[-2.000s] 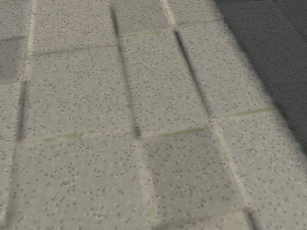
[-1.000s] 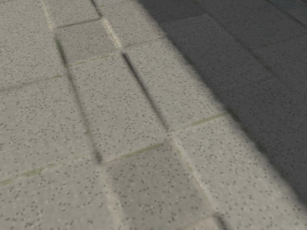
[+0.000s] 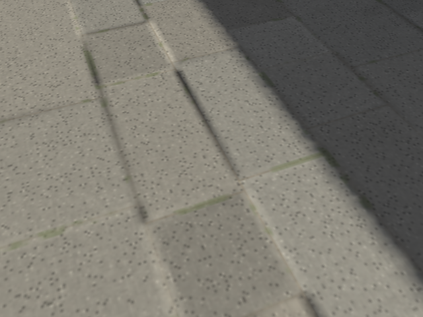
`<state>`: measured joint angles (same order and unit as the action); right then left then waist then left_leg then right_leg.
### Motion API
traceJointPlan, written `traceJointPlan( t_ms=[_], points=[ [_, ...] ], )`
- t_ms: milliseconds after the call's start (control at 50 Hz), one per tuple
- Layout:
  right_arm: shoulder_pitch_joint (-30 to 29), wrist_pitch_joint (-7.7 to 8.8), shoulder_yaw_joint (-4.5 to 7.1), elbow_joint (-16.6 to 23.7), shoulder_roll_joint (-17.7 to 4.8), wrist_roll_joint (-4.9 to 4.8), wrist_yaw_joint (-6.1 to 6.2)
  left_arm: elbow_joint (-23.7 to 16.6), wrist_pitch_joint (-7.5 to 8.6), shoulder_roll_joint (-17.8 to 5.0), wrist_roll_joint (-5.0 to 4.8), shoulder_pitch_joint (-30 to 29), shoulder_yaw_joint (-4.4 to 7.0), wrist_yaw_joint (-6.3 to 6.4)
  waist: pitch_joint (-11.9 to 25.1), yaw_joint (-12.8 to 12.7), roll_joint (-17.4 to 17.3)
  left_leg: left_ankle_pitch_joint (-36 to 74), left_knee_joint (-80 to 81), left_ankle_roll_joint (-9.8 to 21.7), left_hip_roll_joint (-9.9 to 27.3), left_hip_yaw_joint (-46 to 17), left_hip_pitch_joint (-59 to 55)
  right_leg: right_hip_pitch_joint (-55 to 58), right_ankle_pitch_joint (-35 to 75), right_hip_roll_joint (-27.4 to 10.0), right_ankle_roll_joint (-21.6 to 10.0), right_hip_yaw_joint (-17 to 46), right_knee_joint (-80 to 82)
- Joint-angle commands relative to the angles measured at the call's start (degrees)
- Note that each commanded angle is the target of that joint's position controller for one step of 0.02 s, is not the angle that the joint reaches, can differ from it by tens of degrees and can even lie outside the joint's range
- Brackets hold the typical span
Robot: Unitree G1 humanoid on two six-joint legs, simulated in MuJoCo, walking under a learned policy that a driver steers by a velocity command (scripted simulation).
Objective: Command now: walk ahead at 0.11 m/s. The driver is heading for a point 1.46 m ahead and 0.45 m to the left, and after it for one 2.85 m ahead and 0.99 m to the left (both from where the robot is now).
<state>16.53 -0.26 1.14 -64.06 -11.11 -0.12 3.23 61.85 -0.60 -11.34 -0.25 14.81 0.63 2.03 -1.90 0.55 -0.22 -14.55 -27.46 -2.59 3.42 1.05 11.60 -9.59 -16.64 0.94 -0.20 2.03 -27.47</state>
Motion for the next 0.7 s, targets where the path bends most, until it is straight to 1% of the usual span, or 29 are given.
traceJointPlan(
  t_ms=[20, 40, 60, 100, 120, 140, 160, 180, 200, 220, 240, 260, 280, 300, 320, 340, 360, 400, 440, 460, 520, 560, 580, 600, 620, 640, 660, 680, 700],
  points=[
    [4.19, 0.08, 0.95, 0.46, -5.04, -0.57, 0.43, -0.82, 0.02, -7.25, -0.69, 3.66, 1.51, 0.5, -2.66, -0.43, 1.82, -14.68, -0.06, 1.96, -3.95, 4.24, 2.01, -6.25, -18.09, -0.46, -3.37, 1.21, 6.66],
    [3.36, 0.37, 1.02, 1.13, -5.17, -0.57, 0.49, -1.3, 0.18, -7.9, -0.86, 3.82, 1.77, 0.54, -5.42, -0.83, 2.61, -19.72, -1.66, 2.71, -4.02, 4.03, 5.42, -8.66, -25.95, -2.06, -4.77, 3.64, 8.17],
    [2.37, 0.99, 0.9, 1.92, -4.53, -0.56, 0.32, -1.53, 0.67, -8.59, -1.03, 4.72, 2.05, 0.43, -7.54, -1.4, 4.22, -20.16, -4.14, 3.23, -4.07, 3.91, 8.7, -9.36, -29.96, -4.74, -6.35, 7.52, 10.06],
    [1.09, 2.89, 0.41, 3.25, -2.08, -0.71, -0.7, -1.04, 1.96, -11.27, -1.56, 8.33, 3.13, -0.01, -7.81, -2.74, 10.68, -12.6, -14.11, 3.76, -4.42, 4.46, 13.93, -5.84, -33.57, -12.97, -11.04, 19.79, 15.57],
    [0.33, 3.85, 0.42, 3.95, -2.12, -1.01, -1.35, -1.22, 2.42, -11.62, -1.67, 8.34, 3.42, -0.1, -8.37, -2.72, 11.61, -11.57, -17.87, 4.98, -2.78, 2.13, 14.23, -7.3, -32.88, -16.28, -13.19, 24.85, 17.53],
    [0.53, 4.68, 0.55, 4.41, -2.42, -1.51, -1.96, -2.09, 2.87, -10.92, -1.5, 6.38, 3.27, -0.19, -8.9, -1.47, 11.13, -12.94, -18.06, 6.35, -1.79, 0.78, 13.94, -8.2, -30.56, -17.24, -13.65, 25.78, 17.83],
    [2.39, 5.33, 0.51, 4.26, -2.13, -1.91, -2.42, -3.15, 3.18, -10.49, -1.76, 3.37, 3.13, -0.35, -9.23, 0.6, 10.83, -13.59, -12.46, 7.76, -1.27, 0.57, 10.89, -9.56, -27.55, -16.5, -12.58, 23.36, 16.41],
    [7.31, 5.82, 0.77, 2.55, -2.19, -1.96, -2.63, -4.46, 3.13, -9.91, -2.31, -0.8, 2.94, -0.5, -8.7, 3.83, 9.14, -9.77, -2.27, 8.74, -2.02, 1.72, 1.5, -13.64, -23.29, -13.19, -10.01, 17.65, 13.36],
    [12.46, 5.94, 1.5, 0.19, -3.53, -1.29, -2.62, -5.54, 3.2, -8.94, -2.28, -3.2, 2.75, -0.61, -7.38, 5.62, 5.12, -4.2, 2.15, 7.95, -3.22, 1.15, -7.81, -17.85, -15.46, -8.4, -7.39, 10.99, 6.53],
    [20.47, 5.88, 2.82, -1.64, -7.53, -0.78, -2.46, -6.35, 3.76, -5.39, -1.39, -4.34, 1.77, -0.99, -2.89, 7.86, -6.78, -6.52, 8.38, 9.39, 5.74, -12.31, -17.59, -23.93, -7.23, -2.14, -3.54, 1.16, -12.82],
    [26.61, 6.42, 4.31, -1.93, -14.97, -0.76, -3.41, -8.99, 4.97, -3.92, -1.42, -4.65, 1.54, -0.67, -0.26, 8.37, -20.5, -12.84, 17.95, 16.94, 18.19, -37.77, -22.3, -34.07, -13.54, 3.26, -1.82, -2.72, -28.06],
    [22.0, 7.17, 2.92, -0.87, -11.02, 0.14, -3.49, -8.74, 5.86, -5.84, -2.33, -4.5, 1.97, -0.78, -3.07, 5.3, -12.54, -15.84, 19.13, 18.74, 20.8, -42.55, -18.98, -37.69, -13.76, -0.33, -2.76, 2.66, -38.78],
    [17.09, 7.6, 2.15, 0.92, -8.05, -0.09, -3.46, -8.3, 6.48, -5.76, -2.87, -3.68, 1.92, -1.4, -6.65, 3.2, -7.63, -13.09, 18.48, 17.15, 19.02, -35.6, -17.25, -40.71, -8.14, -3.07, -3.99, 3.53, -42.77],
    [13.99, 7.64, 1.74, 2.11, -7.05, -0.27, -3.77, -7.47, 6.89, -5.68, -2.52, -3.02, 2.03, -1.78, -6.47, 2.23, -5.27, -9.24, 18.73, 15.09, 15.66, -28.1, -16.58, -40.46, -2.8, -4.97, -4.63, 2.54, -42.44],
    [12.56, 7.37, 1.4, 2.68, -6.45, -0.34, -4.02, -7.52, 7.23, -6.95, -1.95, -4.1, 2.65, -1.94, -6.76, 1.8, -4.01, -2.11, 19.1, 13.35, 13.59, -22.37, -16.75, -40.56, 1.24, -6.29, -4.78, 1.65, -39.59],
    [13.12, 6.88, 0.81, 2.6, -4.61, -0.12, -4.01, -7.77, 7.29, -7.66, -1.45, -5.38, 3.17, -2.29, -6.08, 1.96, -4.62, 6.31, 19.05, 11.74, 11.14, -16.72, -16.57, -38.59, 3.7, -7.16, -4.55, 0.44, -36.94],
    [14.74, 6.37, 0.47, 2.29, -3.66, 0.12, -3.81, -7.75, 7.1, -6.8, -1.36, -5.68, 3.22, -2.74, -4.95, 2.12, -5.62, 12.5, 18.78, 11.13, 9.57, -13.05, -16.79, -37.07, 5.09, -7.11, -4.04, -0.96, -35.12],
    [16.65, 5.67, 0.41, 2.36, -4.62, 0.4, -3.07, -8.67, 6.43, -4.24, -1.26, -8.35, 2.71, -3.33, -4.42, 2.42, -5.23, 19.15, 19.0, 11.57, 8.5, -9.14, -16.17, -36.34, 7.61, -6.63, -2.57, -3.04, -30.35],
    [15.63, 5.32, 0.53, 3.4, -6.32, 0.61, -2.33, -11.4, 6.16, -2.62, -1.19, -14.89, 1.9, -3.45, -6.05, 3.02, -4.14, 19.38, 20.7, 11.9, 7.74, -6.82, -12.1, -34.04, 11.48, -5.6, -1.36, -4.24, -20.69],
    [15.54, 5.24, 0.66, 3.77, -7.14, 0.62, -2.05, -12.54, 6.18, -2.18, -1.25, -17.88, 1.54, -3.56, -6.63, 3.56, -4.4, 18.69, 21.62, 11.87, 7.28, -5.79, -10.03, -31.6, 13.8, -4.66, -1.04, -5.05, -15.91],
    [17.29, 5.41, 1.34, 3.43, -8.83, -0.06, -1.71, -14.68, 6.13, -3.42, -1.61, -22.73, 1.29, -4.12, -7.94, 3.97, -5.84, 18.08, 23.47, 12.47, 8.56, -4.66, -9.03, -26.89, 17.31, -3.18, -1.45, -6.1, -8.42],
    [17.16, 5.42, 1.77, 3.14, -8.9, -0.65, -1.68, -15.98, 6.32, -4.59, -1.77, -24.4, 1.4, -4.55, -8.4, 3.02, -5.69, 21.17, 22.43, 11.94, 10.19, -4.04, -12.54, -26.47, 17.56, -3.23, -2.98, -5.03, -5.11],
    [16.61, 5.29, 2.04, 3.21, -9.19, -0.71, -1.69, -16.35, 6.53, -5.4, -1.73, -24.25, 1.66, -4.76, -7.62, 2.07, -5.67, 25.55, 20.7, 11.44, 10.83, -3.48, -14.71, -25.24, 16.8, -2.83, -3.92, -4.95, -3.86],
    [15.7, 5.1, 2.35, 3.5, -9.81, -0.56, -1.7, -16.28, 6.73, -6.65, -1.66, -22.54, 2.22, -4.86, -5.57, 0.42, -6.25, 34.49, 17.5, 10.79, 11.25, -2.84, -16.75, -21.97, 15.62, -1.77, -4.92, -5.31, -3.32],
    [14.88, 4.74, 2.71, 3.8, -10.59, -0.32, -1.71, -15.5, 6.8, -8.23, -1.65, -18.83, 3.05, -4.76, -2.04, -1.89, -7.58, 45.71, 12.43, 10.13, 11.48, -2.27, -18.31, -16.53, 14.12, -0.05, -5.93, -6.27, -3.95],
    [13.71, 4.14, 2.82, 4.21, -10.69, 0.03, -1.75, -13.09, 6.72, -10.32, -1.84, -10.5, 4.34, -4.44, 3.23, -6.18, -8.35, 54.35, 2.9, 9.06, 10.23, -0.8, -17.57, -6.61, 13.34, 1.86, -7.36, -7.31, -4.21],
    [12.48, 3.89, 2.58, 5.1, -10.43, 0.28, -1.91, -10.08, 6.35, -12.71, -1.94, -0.5, 5.68, -3.91, 8.9, -10.75, -7.95, 52.39, -9.52, 7.31, 8.06, 0.08, -10.26, 7.99, 13.73, 0.34, -9.25, -5.28, -4.28],
    [14.26, 4.17, 1.47, 6.56, -6.8, 0.9, -2.33, -8.12, 5.82, -17.02, -0.74, 9.23, 6.8, -3.22, 17.22, -11.44, 1.65, 29.12, -29.85, 5.24, 2.33, 1.63, 7.16, 27.06, 5.48, -12.91, -14.3, 13.07, -3.45],
    [20.04, 5.69, -0.61, 6.2, 1.07, -0.11, -3.02, -7.39, 5.93, -17.31, 0.07, 10.45, 6.31, -3.8, 25.38, -7.15, 14.96, -17.13, -46.97, 3.43, -7.59, -5.42, 21.44, 36.14, -6.14, -24.27, -22.05, 41.54, 7.77]
  ],
)
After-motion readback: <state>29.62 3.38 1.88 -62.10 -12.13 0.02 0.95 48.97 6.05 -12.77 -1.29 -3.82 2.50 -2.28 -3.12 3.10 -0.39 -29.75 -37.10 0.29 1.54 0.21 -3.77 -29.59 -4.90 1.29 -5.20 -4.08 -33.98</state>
